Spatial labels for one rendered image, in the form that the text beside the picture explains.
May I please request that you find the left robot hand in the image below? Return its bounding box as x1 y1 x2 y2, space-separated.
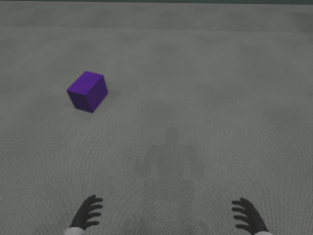
69 195 103 231

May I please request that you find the right robot hand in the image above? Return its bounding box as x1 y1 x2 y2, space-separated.
232 197 269 235

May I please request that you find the carton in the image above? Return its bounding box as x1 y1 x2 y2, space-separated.
67 71 109 114

